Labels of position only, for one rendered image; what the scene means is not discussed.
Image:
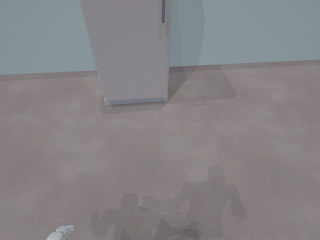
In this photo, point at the robot left hand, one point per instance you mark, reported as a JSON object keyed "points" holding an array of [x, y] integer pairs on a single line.
{"points": [[61, 233]]}

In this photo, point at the fridge door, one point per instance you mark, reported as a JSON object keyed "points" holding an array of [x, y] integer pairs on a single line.
{"points": [[130, 45]]}

